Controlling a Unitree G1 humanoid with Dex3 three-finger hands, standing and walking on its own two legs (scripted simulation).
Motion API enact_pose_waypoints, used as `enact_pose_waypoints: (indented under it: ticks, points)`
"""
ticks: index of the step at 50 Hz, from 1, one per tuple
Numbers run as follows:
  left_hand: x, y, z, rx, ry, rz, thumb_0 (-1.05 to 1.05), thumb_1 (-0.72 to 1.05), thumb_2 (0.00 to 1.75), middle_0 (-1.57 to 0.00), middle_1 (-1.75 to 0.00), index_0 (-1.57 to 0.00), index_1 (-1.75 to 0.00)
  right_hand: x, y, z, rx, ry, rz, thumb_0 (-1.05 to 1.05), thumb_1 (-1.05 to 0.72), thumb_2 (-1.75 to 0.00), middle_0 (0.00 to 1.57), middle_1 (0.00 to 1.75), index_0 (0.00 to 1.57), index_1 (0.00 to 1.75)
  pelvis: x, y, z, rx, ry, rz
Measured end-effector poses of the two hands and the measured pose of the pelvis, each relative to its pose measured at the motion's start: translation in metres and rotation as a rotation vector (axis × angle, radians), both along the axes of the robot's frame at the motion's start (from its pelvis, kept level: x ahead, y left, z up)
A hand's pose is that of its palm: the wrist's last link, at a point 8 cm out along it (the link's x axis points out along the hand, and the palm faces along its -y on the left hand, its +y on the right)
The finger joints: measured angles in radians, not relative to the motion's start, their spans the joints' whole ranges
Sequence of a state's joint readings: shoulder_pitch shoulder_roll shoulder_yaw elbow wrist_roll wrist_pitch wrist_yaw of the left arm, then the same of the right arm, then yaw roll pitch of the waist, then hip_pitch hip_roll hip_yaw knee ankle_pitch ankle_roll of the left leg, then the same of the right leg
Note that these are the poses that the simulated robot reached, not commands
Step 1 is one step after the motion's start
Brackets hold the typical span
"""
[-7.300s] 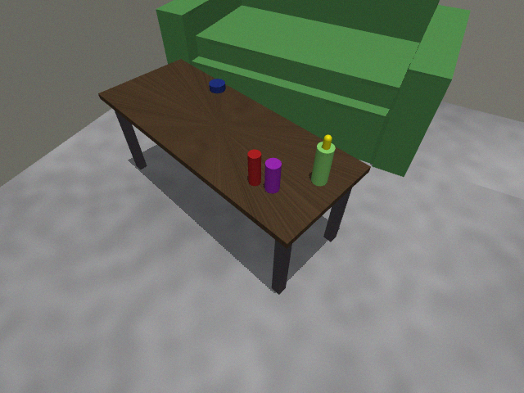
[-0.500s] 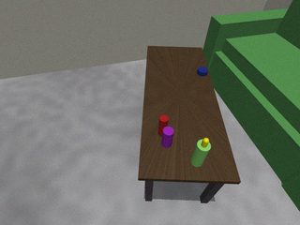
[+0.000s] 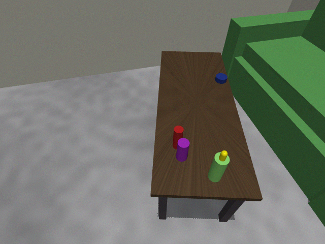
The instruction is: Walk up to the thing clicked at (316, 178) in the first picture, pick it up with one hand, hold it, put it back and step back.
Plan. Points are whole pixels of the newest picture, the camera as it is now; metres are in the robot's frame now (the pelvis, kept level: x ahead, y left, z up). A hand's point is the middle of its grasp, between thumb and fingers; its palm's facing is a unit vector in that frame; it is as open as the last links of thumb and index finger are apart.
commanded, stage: stand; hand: right
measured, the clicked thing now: (219, 165) +0.45 -0.22 -0.24
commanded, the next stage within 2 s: go down in 0.30 s
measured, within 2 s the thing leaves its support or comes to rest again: neither
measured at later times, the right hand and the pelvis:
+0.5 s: hand out of the picture +0.10 -0.25 -0.15, palm faces +0.02 +0.94 -0.34, open 8.1 cm; pelvis -0.01 +0.00 -0.01, yaw +1 degrees
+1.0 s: hand out of the picture +0.15 -0.27 -0.15, palm faces +0.05 +0.94 -0.34, open 16.6 cm; pelvis -0.01 -0.01 -0.04, yaw +1 degrees
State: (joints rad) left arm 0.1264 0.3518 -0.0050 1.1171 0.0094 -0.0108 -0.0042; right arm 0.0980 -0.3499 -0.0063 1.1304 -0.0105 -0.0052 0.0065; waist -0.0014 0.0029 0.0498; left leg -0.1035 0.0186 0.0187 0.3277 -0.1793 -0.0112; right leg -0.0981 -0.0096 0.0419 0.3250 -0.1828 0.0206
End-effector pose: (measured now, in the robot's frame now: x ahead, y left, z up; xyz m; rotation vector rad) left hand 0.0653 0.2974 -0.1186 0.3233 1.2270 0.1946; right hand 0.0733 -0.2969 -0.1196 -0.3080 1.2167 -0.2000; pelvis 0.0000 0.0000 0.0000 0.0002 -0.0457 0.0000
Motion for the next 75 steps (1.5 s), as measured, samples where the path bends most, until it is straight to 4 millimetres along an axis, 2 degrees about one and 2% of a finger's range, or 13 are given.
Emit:
enact_pose_waypoints:
  ticks: [21, 23, 26, 29, 33, 37, 44, 50, 56, 62, 75]
  points:
    - [-0.004, -0.003, -0.002, -0.006, 0.003, -0.002, 0.01, 0.90, 0.90, -0.21, -0.29, -0.20, -0.30, -0.013, -0.004, 0.001, -0.008, 0.021, -0.006, 0.01, -0.90, -0.90, 0.20, 0.30, 0.20, 0.30, -0.003, -0.002, 0.000, -0.002, -0.001, 0.001]
    - [0.005, -0.005, -0.001, -0.014, -0.066, 0.018, 0.01, 0.88, 0.88, -0.19, -0.27, -0.19, -0.28, -0.005, -0.001, 0.002, -0.005, -0.028, -0.010, 0.01, -0.88, -0.87, 0.19, 0.28, 0.18, 0.28, -0.007, -0.003, -0.002, -0.001, 0.013, 0.006]
    - [0.033, -0.011, 0.001, -0.033, -0.217, 0.029, 0.01, 0.80, 0.80, -0.14, -0.21, -0.14, -0.21, 0.020, 0.007, 0.004, 0.007, -0.126, -0.001, 0.01, -0.80, -0.79, 0.14, 0.22, 0.14, 0.22, -0.016, -0.003, -0.008, 0.000, 0.030, 0.011]
    - [0.060, -0.014, 0.007, -0.034, -0.337, 0.049, 0.01, 0.67, 0.66, -0.11, -0.15, -0.10, -0.15, 0.041, 0.009, 0.004, 0.006, -0.153, -0.018, 0.01, -0.66, -0.65, 0.11, 0.16, 0.10, 0.17, -0.021, -0.004, -0.012, 0.001, 0.062, 0.004]
    - [0.079, -0.015, 0.013, -0.020, -0.412, 0.037, 0.01, 0.46, 0.45, -0.07, -0.09, -0.07, -0.09, 0.064, 0.005, 0.005, 0.008, -0.162, -0.023, 0.01, -0.46, -0.45, 0.08, 0.10, 0.08, 0.11, -0.024, -0.003, -0.018, 0.000, 0.102, 0.005]
    - [0.075, -0.014, 0.019, -0.023, -0.440, 0.036, 0.01, 0.24, 0.29, -0.06, -0.06, -0.06, -0.05, 0.069, -0.003, 0.010, 0.018, -0.149, -0.029, 0.01, -0.25, -0.29, 0.08, 0.07, 0.07, 0.08, -0.019, -0.003, -0.021, 0.004, 0.122, 0.007]
    - [0.050, -0.015, 0.001, -0.030, -0.361, 0.061, 0.00, -0.12, 0.13, -0.05, -0.04, -0.06, -0.03, 0.057, -0.015, 0.009, -0.007, -0.078, -0.029, 0.01, 0.10, -0.13, 0.07, 0.05, 0.06, 0.05, -0.011, -0.006, -0.028, 0.011, 0.153, 0.009]
    - [0.062, -0.023, 0.000, -0.007, -0.423, 0.031, 0.00, -0.35, 0.08, -0.06, -0.05, -0.06, -0.04, 0.063, -0.013, 0.007, -0.009, -0.114, -0.024, 0.00, 0.33, -0.07, 0.06, 0.05, 0.06, 0.05, -0.008, -0.009, -0.036, 0.013, 0.179, 0.011]
    - [0.081, -0.027, 0.010, 0.020, -0.502, 0.014, 0.00, -0.46, 0.06, -0.06, -0.05, -0.06, -0.05, 0.074, -0.014, 0.012, -0.006, -0.172, -0.040, 0.00, 0.42, -0.03, 0.07, 0.04, 0.06, 0.05, 0.003, -0.010, -0.041, 0.016, 0.192, 0.004]
    - [0.091, -0.028, 0.012, 0.028, -0.531, 0.008, -0.01, -0.49, 0.04, -0.06, -0.04, -0.06, -0.04, 0.078, -0.020, 0.015, -0.004, -0.173, -0.039, 0.00, 0.45, -0.02, 0.07, 0.04, 0.06, 0.05, 0.010, -0.010, -0.047, 0.021, 0.204, 0.000]
    - [0.089, -0.036, 0.012, 0.021, -0.549, -0.003, -0.01, -0.51, 0.04, -0.06, -0.04, -0.06, -0.04, 0.076, -0.025, 0.020, -0.008, -0.183, -0.037, 0.00, 0.46, -0.04, 0.06, 0.05, 0.06, 0.05, 0.012, -0.012, -0.055, 0.025, 0.229, -0.003]
